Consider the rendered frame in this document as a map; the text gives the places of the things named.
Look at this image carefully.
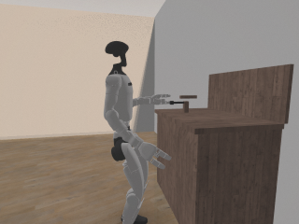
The robot right upper arm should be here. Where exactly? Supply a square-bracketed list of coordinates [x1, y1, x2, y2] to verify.
[104, 75, 122, 120]

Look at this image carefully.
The right robot forearm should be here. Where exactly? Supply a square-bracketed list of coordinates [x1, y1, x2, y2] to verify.
[105, 110, 144, 149]

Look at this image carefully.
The left robot forearm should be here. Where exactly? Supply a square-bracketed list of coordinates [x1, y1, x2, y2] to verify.
[133, 96, 152, 107]

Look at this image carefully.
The left robot hand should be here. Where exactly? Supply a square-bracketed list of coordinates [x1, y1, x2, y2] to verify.
[151, 93, 171, 105]

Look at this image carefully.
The right robot hand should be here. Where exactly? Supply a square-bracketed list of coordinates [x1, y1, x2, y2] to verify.
[138, 142, 172, 169]

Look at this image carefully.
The counter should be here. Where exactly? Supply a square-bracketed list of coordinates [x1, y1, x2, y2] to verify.
[154, 63, 294, 224]

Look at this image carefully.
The robot right thigh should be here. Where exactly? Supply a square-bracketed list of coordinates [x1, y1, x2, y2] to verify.
[111, 139, 144, 203]

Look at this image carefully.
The tap lever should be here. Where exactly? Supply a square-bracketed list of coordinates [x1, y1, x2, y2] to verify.
[169, 101, 185, 105]

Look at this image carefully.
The humanoid robot torso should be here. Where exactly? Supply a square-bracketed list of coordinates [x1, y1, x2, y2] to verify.
[112, 70, 134, 146]

